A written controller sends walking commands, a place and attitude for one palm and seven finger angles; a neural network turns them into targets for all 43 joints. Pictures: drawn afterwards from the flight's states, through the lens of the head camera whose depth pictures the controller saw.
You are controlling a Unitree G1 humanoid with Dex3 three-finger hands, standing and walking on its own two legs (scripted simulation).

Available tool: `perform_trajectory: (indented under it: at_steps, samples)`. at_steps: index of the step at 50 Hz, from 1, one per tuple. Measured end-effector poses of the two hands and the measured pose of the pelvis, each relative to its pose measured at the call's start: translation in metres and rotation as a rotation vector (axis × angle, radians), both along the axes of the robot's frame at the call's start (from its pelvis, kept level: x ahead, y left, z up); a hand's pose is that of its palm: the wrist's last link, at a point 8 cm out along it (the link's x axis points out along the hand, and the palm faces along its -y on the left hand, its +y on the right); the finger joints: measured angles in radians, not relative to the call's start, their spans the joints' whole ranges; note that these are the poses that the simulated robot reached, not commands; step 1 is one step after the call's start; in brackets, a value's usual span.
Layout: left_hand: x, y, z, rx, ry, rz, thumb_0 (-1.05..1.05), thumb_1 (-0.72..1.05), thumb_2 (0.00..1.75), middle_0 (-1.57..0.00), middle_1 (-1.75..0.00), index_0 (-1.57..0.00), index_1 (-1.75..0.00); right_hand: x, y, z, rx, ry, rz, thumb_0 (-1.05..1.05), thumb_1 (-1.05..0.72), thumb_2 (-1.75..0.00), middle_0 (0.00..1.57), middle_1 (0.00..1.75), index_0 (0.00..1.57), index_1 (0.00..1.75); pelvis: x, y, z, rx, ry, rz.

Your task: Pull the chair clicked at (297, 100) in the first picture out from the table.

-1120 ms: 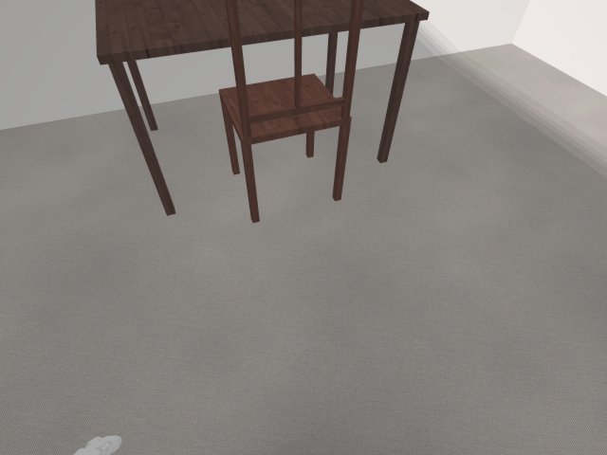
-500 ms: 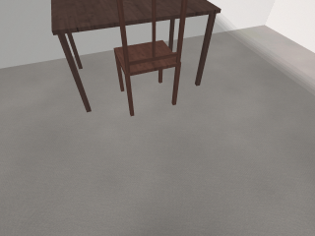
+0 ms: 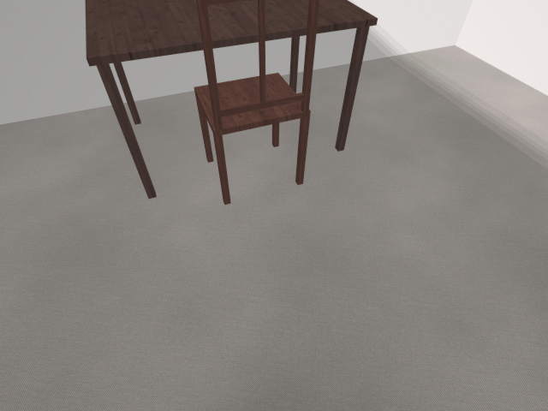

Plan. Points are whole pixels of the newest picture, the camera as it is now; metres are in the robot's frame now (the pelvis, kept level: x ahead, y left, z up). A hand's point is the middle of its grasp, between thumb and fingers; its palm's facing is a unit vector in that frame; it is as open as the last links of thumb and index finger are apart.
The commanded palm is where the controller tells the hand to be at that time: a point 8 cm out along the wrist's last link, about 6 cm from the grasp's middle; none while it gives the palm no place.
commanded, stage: look at it before walking up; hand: left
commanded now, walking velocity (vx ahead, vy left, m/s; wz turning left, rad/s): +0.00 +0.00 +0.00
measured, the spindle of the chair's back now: (262, 55) +1.28 +0.12 -0.05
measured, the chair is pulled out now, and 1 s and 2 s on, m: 0.00 0.00 0.00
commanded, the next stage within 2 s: walk to a spot facing it in 0.32 s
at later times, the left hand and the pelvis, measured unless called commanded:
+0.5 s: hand out of the picture +0.07 +0.24 -0.16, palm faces -0.02 -0.94 -0.33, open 7.4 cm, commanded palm none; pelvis +0.01 +0.00 +0.00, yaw -1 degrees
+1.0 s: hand out of the picture +0.09 +0.15 -0.17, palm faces -0.16 -0.97 -0.17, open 7.4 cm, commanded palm none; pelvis +0.11 -0.03 +0.00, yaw -15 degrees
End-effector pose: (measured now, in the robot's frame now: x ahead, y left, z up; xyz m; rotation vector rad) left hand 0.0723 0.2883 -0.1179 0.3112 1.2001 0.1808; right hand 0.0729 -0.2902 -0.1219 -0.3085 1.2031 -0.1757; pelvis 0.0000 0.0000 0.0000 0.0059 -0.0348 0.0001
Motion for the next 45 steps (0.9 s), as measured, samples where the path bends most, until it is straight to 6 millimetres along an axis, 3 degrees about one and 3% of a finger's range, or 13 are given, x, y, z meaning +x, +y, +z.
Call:
perform_trajectory:
  at_steps: [26, 33, 40, 42, 45]
  samples:
    - [-0.007, -0.003, -0.006, -0.008, 0.04, 0.014, 0.01, 0.91, 0.9, -0.2, -0.3, -0.2, -0.3, 0.002, 0.003, -0.001, -0.001, 0.013, -0.009, 0.01, -0.9, -0.9, 0.2, 0.3, 0.2, 0.3, 0.007, 0.0, -0.001, -0.003, 0.005, -0.019]
    - [-0.013, -0.028, -0.024, -0.072, 0.128, -0.013, 0.01, 0.91, 0.9, -0.2, -0.3, -0.2, -0.3, -0.017, 0.019, -0.02, 0.066, 0.014, -0.106, 0.0, -0.9, -0.9, 0.2, 0.3, 0.2, 0.3, 0.026, -0.005, -0.01, 0.009, 0.014, -0.103]
    - [0.011, -0.071, -0.035, -0.106, 0.121, -0.037, 0.01, 0.91, 0.9, -0.2, -0.3, -0.2, -0.3, -0.049, 0.015, -0.048, 0.123, 0.13, -0.207, 0.0, -0.9, -0.9, 0.2, 0.3, 0.2, 0.3, 0.053, -0.027, -0.025, -0.01, 0.007, -0.154]
    - [0.012, -0.08, -0.033, -0.114, 0.121, -0.023, 0.01, 0.91, 0.9, -0.2, -0.3, -0.2, -0.3, -0.042, 0.013, -0.044, 0.128, 0.153, -0.215, 0.01, -0.9, -0.9, 0.2, 0.3, 0.2, 0.3, 0.062, -0.03, -0.021, -0.012, 0.01, -0.168]
    - [0.012, -0.09, -0.025, -0.127, 0.176, -0.035, 0.01, 0.91, 0.9, -0.2, -0.3, -0.2, -0.3, -0.014, 0.011, -0.032, 0.133, 0.105, -0.234, 0.01, -0.9, -0.9, 0.2, 0.3, 0.2, 0.3, 0.078, -0.032, -0.011, -0.004, 0.022, -0.201]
